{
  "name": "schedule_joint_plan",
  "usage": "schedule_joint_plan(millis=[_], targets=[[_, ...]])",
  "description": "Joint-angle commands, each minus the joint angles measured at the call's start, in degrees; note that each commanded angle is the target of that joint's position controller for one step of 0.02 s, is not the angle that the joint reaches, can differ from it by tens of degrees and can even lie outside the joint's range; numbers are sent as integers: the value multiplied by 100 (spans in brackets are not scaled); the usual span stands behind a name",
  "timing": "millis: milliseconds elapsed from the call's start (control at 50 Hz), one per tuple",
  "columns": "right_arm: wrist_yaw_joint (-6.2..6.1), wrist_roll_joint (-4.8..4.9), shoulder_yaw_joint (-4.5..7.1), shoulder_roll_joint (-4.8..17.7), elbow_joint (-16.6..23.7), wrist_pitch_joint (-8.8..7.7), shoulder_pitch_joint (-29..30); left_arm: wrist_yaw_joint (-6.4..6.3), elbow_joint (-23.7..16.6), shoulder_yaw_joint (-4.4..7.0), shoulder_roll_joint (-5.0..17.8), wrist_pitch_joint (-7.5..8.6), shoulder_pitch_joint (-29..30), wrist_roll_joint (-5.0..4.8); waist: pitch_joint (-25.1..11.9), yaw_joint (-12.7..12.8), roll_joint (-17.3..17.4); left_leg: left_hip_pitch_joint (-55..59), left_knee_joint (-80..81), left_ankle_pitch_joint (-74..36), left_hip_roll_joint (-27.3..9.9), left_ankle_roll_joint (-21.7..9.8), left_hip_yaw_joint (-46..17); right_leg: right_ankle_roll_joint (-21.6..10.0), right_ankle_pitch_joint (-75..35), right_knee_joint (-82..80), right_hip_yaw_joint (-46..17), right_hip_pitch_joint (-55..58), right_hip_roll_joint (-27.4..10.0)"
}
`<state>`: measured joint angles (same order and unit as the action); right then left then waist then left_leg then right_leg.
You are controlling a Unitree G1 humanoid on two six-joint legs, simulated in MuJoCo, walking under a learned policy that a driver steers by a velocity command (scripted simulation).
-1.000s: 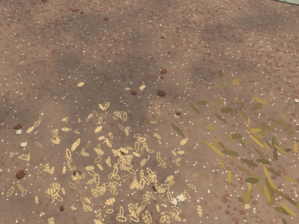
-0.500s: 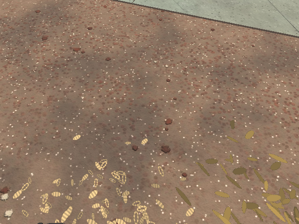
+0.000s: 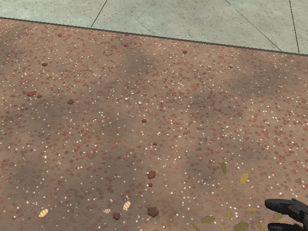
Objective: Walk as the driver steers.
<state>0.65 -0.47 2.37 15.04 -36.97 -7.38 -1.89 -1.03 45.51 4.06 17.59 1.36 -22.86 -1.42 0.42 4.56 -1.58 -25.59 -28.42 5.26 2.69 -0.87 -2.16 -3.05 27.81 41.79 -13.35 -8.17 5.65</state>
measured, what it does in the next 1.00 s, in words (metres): walks ahead, turning right: right foot, then left foot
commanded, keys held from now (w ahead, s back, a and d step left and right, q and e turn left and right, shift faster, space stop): w+e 0.44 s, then w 0.56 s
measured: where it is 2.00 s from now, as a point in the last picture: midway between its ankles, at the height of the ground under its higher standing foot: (232, 127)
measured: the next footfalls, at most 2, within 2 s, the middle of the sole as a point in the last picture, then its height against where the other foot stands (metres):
right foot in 0.48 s outside the picture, level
left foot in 1.00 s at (190, 174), level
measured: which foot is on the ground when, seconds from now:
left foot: down 0.00-0.48, up 0.50-0.98, down 1.00-1.00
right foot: up 0.00-0.46, down 0.48-1.00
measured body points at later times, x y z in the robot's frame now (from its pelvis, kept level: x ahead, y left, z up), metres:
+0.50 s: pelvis +0.26 -0.06 -0.01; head +0.30 -0.08 +0.44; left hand +0.55 +0.10 -0.08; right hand +0.19 -0.35 -0.14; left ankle +0.11 +0.12 -0.70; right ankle +0.34 -0.17 -0.73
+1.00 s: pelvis +0.55 -0.13 +0.00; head +0.58 -0.13 +0.45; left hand +0.67 +0.14 -0.13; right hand +0.66 -0.43 -0.08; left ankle +0.71 -0.07 -0.73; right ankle +0.34 -0.17 -0.72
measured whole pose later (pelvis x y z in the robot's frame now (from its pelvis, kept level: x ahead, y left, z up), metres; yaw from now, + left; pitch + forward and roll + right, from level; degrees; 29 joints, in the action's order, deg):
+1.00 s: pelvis +0.55 -0.13 +0.00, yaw -22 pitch +2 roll -1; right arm 2.7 0.2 1.6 15.5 -41.6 -5.7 -3.4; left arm -0.3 46.4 3.9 17.8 2.1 -22.6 -0.7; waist 0.6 3.6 0.8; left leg -28.6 -28.9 1.6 -1.0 -3.0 1.0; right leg -1.5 26.5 23.5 -1.9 2.1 1.9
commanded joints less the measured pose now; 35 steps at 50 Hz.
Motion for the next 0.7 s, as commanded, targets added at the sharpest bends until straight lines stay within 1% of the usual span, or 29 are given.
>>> schedule_joint_plan(millis=[20,40,60,80,100,120,140,200,240,280,340,380,400,420,440,460,480,500,520,540,560,580,600,620,640,660,700], targets=[[-45,75,380,969,-37,68,-1744,17,-589,52,720,149,-214,-93,-1328,-890,1263,4220,1017,2192,-2583,-1298,-3818,174,312,3106,226,-3624,-521],[-64,49,316,767,-7,116,-1483,23,-668,96,834,114,296,-49,-681,-920,772,3471,1114,1890,-2306,-1066,-2925,218,-172,3158,452,-3636,-707],[-57,19,270,673,-50,140,-1240,35,-751,104,758,98,549,5,-226,-804,548,2777,1303,1269,-2054,-987,-2306,257,-505,2944,556,-3527,-863],[-59,-9,228,563,-93,137,-1090,56,-793,129,687,76,638,33,-20,-680,629,2345,1463,822,-1863,-928,-1843,268,-733,2708,569,-3371,-1027],[-55,-31,222,557,-130,125,-1009,88,-811,117,563,43,579,-2,69,-574,777,2015,1625,580,-1736,-898,-1481,280,-857,2595,636,-3156,-1128],[-46,-11,236,562,-174,100,-986,107,-831,92,428,10,558,-22,82,-534,823,1855,1759,374,-1691,-932,-1215,302,-941,2507,712,-3081,-1176],[-40,11,257,611,-220,74,-984,118,-887,74,343,-15,616,-18,106,-516,792,1785,1870,157,-1695,-992,-982,337,-1060,2393,752,-3118,-1216],[-47,6,335,833,-374,47,-1024,145,-1048,39,262,-23,915,26,128,-526,580,1891,2021,-519,-1758,-1098,-415,434,-1702,1754,757,-3344,-1293],[-56,10,350,911,-441,74,-1003,208,-1086,15,229,17,1125,15,132,-584,506,1987,2016,-858,-1635,-999,69,414,-2357,1094,868,-3239,-1265],[-74,39,362,1002,-526,115,-1101,282,-1181,-24,163,68,1522,18,213,-743,453,2045,1995,-987,-1559,-887,458,357,-2899,409,1079,-3042,-1187],[-84,108,398,1160,-692,195,-1397,380,-1397,-51,131,84,2050,4,347,-921,422,2429,1919,-1080,-1689,-785,723,222,-2954,-221,1321,-2972,-1091],[-86,172,434,1264,-774,269,-1497,434,-1541,-27,200,73,2227,2,396,-903,464,2812,1694,-1565,-1823,-697,855,70,-2549,-466,1456,-2970,-1001],[-97,196,455,1337,-786,308,-1489,451,-1585,8,271,63,2196,14,331,-818,523,2953,1431,-2312,-1847,-634,965,-38,-2249,-555,1587,-2780,-871],[-119,220,485,1434,-785,345,-1482,452,-1593,64,376,42,2044,35,164,-680,641,3058,1019,-3333,-1847,-570,1078,-159,-1921,-578,1762,-2431,-674],[-144,238,507,1513,-779,390,-1466,440,-1524,161,546,16,1621,48,-127,-402,712,3055,306,-4234,-1802,-497,1202,-307,-1689,-632,1918,-1808,-438],[-166,253,467,1443,-784,418,-1457,389,-1303,315,780,-4,745,39,-589,101,588,2600,-800,-4372,-1647,-351,1358,-522,-2030,-1007,1935,-479,-214],[-177,119,340,1176,-725,385,-1579,271,-1071,482,1166,-58,-240,24,-1154,514,73,1211,-2448,-2719,-1443,-139,1361,-830,-2171,-1068,965,1381,-756],[-74,-91,53,349,-417,245,-2182,229,-1116,514,1788,-1,-17,-8,-1711,-258,-1431,-1278,-4466,2696,-304,192,933,-1879,-1326,-1589,-2348,3111,-2349],[13,117,140,906,-513,67,-1731,247,-1208,367,1235,67,-303,16,-2408,259,-708,-1723,-5044,2839,-319,135,-244,-2007,-698,-2305,-3291,3260,-2653],[46,337,214,1131,-341,1,-1168,271,-1098,284,1002,137,-107,75,-1481,305,-496,-2149,-5011,2333,-562,53,-202,-1707,-1103,-2377,-2343,2665,-2452],[16,279,170,1041,-308,-35,-1001,269,-1090,237,883,174,253,58,-935,78,-144,-2012,-4545,1826,-825,6,-148,-1490,-1639,-2388,-1588,1803,-2190],[-23,140,185,1025,-370,-25,-956,261,-1118,172,700,185,642,98,-595,-145,-17,-1677,-4116,1530,-1001,41,-116,-1344,-2332,-2454,-1052,1027,-1996],[-23,105,208,1035,-428,41,-1105,254,-1172,104,537,209,860,169,-471,-361,-105,-1254,-3908,1327,-1118,64,-161,-1293,-2865,-2611,-701,490,-1830],[-16,98,208,979,-477,111,-1256,249,-1173,92,508,234,950,187,-457,-485,-163,-1011,-3759,1217,-1136,114,-152,-1314,-3071,-2767,-555,199,-1782],[-17,77,187,864,-528,174,-1351,241,-1123,97,529,274,962,164,-428,-545,-136,-911,-3594,1141,-1140,188,-99,-1358,-3302,-2897,-370,7,-1761],[-27,51,169,788,-533,229,-1330,231,-1056,104,571,310,934,144,-330,-568,-108,-919,-3386,977,-1133,265,-62,-1375,-3458,-3014,-159,-156,-1728],[-45,15,129,672,-428,273,-983,182,-927,127,667,339,834,143,-98,-503,-59,-1151,-2779,367,-1135,387,-38,-1324,-3550,-3188,166,-260,-1637]])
